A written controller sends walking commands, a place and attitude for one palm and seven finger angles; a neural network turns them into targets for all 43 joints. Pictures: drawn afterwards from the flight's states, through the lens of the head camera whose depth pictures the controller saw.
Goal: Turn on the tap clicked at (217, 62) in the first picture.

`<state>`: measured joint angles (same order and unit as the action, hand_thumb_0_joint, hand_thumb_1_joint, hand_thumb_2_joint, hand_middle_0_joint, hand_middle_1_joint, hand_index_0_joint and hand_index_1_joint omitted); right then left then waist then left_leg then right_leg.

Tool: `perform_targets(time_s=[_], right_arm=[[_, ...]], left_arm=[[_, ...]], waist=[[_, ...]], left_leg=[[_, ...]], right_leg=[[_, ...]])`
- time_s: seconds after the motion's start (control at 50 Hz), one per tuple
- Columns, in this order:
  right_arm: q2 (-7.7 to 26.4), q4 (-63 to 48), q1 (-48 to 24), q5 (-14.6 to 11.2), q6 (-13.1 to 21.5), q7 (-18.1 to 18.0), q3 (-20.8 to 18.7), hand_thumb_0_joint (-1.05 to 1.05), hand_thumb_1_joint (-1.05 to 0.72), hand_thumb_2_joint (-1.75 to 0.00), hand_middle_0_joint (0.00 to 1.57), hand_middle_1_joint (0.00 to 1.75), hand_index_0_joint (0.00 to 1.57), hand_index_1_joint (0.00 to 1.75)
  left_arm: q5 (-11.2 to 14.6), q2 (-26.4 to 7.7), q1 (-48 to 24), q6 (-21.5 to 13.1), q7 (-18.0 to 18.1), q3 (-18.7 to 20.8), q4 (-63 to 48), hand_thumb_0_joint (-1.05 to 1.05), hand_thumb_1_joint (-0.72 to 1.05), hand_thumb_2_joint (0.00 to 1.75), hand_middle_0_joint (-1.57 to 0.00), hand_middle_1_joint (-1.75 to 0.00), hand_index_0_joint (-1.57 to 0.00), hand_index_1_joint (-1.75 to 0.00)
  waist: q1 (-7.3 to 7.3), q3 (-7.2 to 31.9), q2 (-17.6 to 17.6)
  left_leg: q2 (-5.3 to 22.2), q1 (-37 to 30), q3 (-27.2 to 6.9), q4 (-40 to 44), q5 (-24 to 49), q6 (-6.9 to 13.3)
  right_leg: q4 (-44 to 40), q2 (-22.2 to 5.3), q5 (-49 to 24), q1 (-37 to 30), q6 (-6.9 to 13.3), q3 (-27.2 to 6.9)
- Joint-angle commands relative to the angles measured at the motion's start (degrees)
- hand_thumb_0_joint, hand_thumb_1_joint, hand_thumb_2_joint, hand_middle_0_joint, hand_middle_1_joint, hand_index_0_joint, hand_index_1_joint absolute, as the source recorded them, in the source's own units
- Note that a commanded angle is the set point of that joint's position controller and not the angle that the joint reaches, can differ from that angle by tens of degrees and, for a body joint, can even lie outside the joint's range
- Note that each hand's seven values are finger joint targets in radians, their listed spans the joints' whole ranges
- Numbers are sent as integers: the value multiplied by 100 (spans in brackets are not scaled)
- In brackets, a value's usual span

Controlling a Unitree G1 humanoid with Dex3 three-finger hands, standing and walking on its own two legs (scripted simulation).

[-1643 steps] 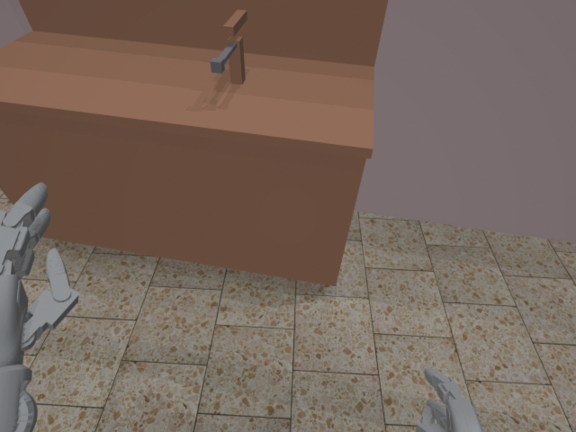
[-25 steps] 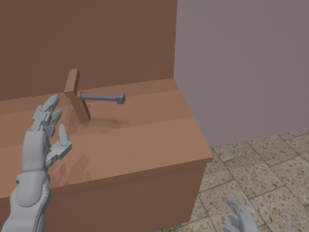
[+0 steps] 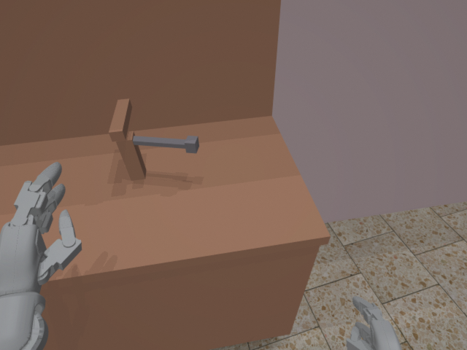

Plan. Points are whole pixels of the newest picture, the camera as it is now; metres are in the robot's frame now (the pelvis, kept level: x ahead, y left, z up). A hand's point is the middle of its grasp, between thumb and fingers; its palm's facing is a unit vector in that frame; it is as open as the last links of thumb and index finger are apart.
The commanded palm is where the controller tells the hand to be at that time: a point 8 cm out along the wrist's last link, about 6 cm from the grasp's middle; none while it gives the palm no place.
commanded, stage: draw the hand back beside the body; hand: left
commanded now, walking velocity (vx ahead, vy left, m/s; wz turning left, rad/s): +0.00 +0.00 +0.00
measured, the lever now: (192, 144) +0.51 +0.17 +0.09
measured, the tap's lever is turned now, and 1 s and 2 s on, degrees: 72 72 72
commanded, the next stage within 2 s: step back with the hand held close in 0.08 s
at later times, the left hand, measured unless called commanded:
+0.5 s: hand (80, 245) +0.20 +0.24 +0.15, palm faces +0.30 -0.86 -0.41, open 7.4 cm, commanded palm +0.15 +0.29 +0.17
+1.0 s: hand (40, 289) +0.14 +0.26 +0.15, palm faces +0.38 -0.85 -0.37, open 7.4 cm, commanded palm +0.08 +0.31 +0.17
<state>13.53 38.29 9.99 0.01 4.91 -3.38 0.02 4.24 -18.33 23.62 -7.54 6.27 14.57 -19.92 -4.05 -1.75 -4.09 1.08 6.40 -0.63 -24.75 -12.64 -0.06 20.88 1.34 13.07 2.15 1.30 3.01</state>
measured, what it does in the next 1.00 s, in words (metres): shifts its weight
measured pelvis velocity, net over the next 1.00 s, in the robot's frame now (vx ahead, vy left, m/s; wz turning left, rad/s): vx -0.08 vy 0.03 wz -0.01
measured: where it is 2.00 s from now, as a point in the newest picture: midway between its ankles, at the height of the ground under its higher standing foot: outside the picture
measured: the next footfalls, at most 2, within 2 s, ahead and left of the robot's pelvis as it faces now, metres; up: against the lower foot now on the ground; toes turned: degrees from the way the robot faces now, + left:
right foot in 1.28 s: -0.11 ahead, -0.09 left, +0.00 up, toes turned -1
left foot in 1.52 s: -0.12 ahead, +0.14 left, +0.00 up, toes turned +0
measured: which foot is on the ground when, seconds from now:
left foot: down 0.00-1.00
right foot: down 0.00-1.00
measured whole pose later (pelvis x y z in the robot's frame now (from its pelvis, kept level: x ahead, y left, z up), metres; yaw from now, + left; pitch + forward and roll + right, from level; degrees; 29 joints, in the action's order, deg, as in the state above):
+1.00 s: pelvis -0.08 +0.03 -0.02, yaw -1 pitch +0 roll -2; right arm 12.8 34.7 11.0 -0.1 2.9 -4.2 0.9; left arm 2.4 -20.1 26.3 -9.4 9.3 17.5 -29.5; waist -0.7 -1.4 -1.6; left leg -0.2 26.2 0.5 -37.4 -15.5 1.5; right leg 33.1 0.0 10.7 22.3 -0.3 1.5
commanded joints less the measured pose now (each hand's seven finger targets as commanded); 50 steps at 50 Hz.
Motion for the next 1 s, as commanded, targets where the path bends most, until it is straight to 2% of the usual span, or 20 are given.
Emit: perform_targets(time_s=[0.0,0.04,0.08,0.16,0.18,0.2,0.22,0.24,0.28,0.34,0.42,0.52,0.56,0.66,0.76,0.82,0.88,0.92,0.96,0.98], right_arm=[[573,-975,-825,30,346,-62,-228,0,-90,-90,20,30,20,30],[544,-971,-817,30,338,-57,-208,0,-90,-90,20,30,20,30],[544,-982,-819,33,322,-49,-205,0,-90,-90,20,30,20,30],[540,-988,-816,27,307,-45,-199,0,-90,-90,20,30,20,30],[553,-1025,-810,32,322,-41,-195,0,-90,-90,20,30,20,30],[507,-1218,-864,-42,247,-75,-102,0,-90,-90,20,30,20,30],[455,-1084,-825,-13,198,-101,-79,0,-90,-90,20,30,20,30],[472,-1004,-729,9,143,-104,-95,0,-90,-90,20,30,20,30],[548,-1194,-666,-15,79,-87,-179,0,-90,-90,20,30,20,30],[591,-1345,-639,-38,-11,-107,-204,0,-90,-90,20,30,20,30],[629,-1481,-672,-41,-103,-159,-228,0,-90,-90,20,30,20,30],[639,-1536,-664,-45,-100,-188,-255,0,-90,-90,20,30,20,30],[640,-1545,-622,-41,-65,-193,-255,0,-90,-90,20,30,20,30],[681,-1523,-515,-44,40,-220,-268,0,-90,-90,20,30,20,30],[725,-1465,-475,-18,133,-246,-265,0,-90,-90,20,30,20,30],[699,-1386,-409,11,121,-237,-276,0,-90,-90,20,30,20,30],[584,-1266,-324,7,90,-185,-243,0,-90,-90,20,30,20,30],[592,-1193,-281,15,76,-150,-253,0,-90,-90,20,30,20,30],[549,-1242,-313,-4,62,-138,-217,0,-90,-90,20,30,20,30],[586,-1277,-365,-17,61,-140,-224,0,-90,-90,20,30,20,30]], left_arm=[[-20,-1021,-778,-406,99,547,-1287,0,90,90,-20,-30,-20,-30],[-18,-972,-685,-402,100,540,-1309,0,90,90,-20,-30,-20,-30],[14,-955,-545,-371,79,563,-1165,0,90,90,-20,-30,-20,-30],[-12,-1019,-633,-372,83,610,-1268,0,90,90,-20,-30,-20,-30],[-4,-1191,-916,-407,103,715,-1611,0,90,90,-20,-30,-20,-30],[65,-1883,-1540,-574,146,1487,-1933,0,90,90,-20,-30,-20,-30],[47,-1849,-1518,-650,110,1438,-1764,0,90,90,-20,-30,-20,-30],[21,-1285,-845,-600,45,1065,-1135,0,90,90,-20,-30,-20,-30],[13,-946,-313,-504,-36,769,-967,0,90,90,-20,-30,-20,-30],[9,-961,25,-460,-35,764,-1081,0,90,90,-20,-30,-20,-30],[-2,-1376,-5,-445,45,1069,-1558,0,90,90,-20,-30,-20,-30],[-33,-1562,5,-526,167,1248,-2004,0,90,90,-20,-30,-20,-30],[-52,-1385,132,-544,203,1142,-1973,0,90,90,-20,-30,-20,-30],[-120,-1194,140,-569,260,1037,-1866,0,90,90,-20,-30,-20,-30],[-253,-1114,-85,-596,316,987,-1869,0,90,90,-20,-30,-20,-30],[-272,-1268,-129,-557,344,1088,-1815,0,90,90,-20,-30,-20,-30],[-223,-1204,-177,-553,401,957,-1977,0,90,90,-20,-30,-20,-30],[-193,-1398,-192,-552,462,1074,-2200,0,90,90,-20,-30,-20,-30],[-163,-1344,-75,-563,486,1090,-2302,0,90,90,-20,-30,-20,-30],[-152,-1359,-42,-594,491,1125,-2428,0,90,90,-20,-30,-20,-30]], waist=[[65,376,132],[70,350,19],[62,258,270],[61,292,-40],[45,506,-106],[104,152,-10],[153,216,43],[203,298,388],[200,747,401],[166,1080,332],[168,1091,334],[186,1008,49],[205,880,-165],[266,723,-102],[280,622,-239],[314,577,239],[364,747,892],[415,943,808],[430,944,750],[425,852,479]], left_leg=[[-4,-281,-70,358,534,206],[0,-264,-61,372,579,191],[17,-187,-63,370,597,201],[20,-202,-68,397,587,171],[0,-259,-84,389,649,180],[141,29,-81,69,452,270],[119,93,-186,-28,439,251],[170,79,-192,-108,620,241],[266,-31,-122,-192,1047,248],[400,-63,-145,-108,1770,273],[433,226,-247,-35,1713,244],[447,671,-406,88,760,251],[503,1002,-514,257,123,278],[584,1604,-763,552,-1418,355],[763,2293,-1029,838,-2316,494],[520,2190,-755,265,-2116,421],[191,1374,-378,-972,-1217,229],[92,1057,-321,-1450,-859,122],[206,1123,-508,-1168,-814,174],[324,1231,-709,-841,-952,231]], right_leg=[[-494,-132,-558,454,68,-234],[-479,-130,-605,427,76,-223],[-493,-132,-641,437,62,-209],[-485,-127,-611,423,79,-211],[-467,-140,-683,304,90,-227],[-583,-457,-1463,917,52,-845],[-490,-635,-1833,902,84,-884],[-388,-671,-1913,992,54,-782],[-178,-705,-2130,935,-21,-729],[106,-616,-2170,893,-94,-559],[207,-601,-1852,980,-88,-555],[281,-573,-1172,1113,-40,-644],[368,-471,-748,1120,-58,-606],[481,-347,114,1179,-99,-582],[876,-175,350,887,-162,-540],[469,-435,597,1255,-23,-857],[-72,-1118,489,2122,355,-1412],[-15,-1455,48,2325,586,-1563],[300,-1321,-7,2306,484,-1268],[491,-1121,121,2353,391,-1135]])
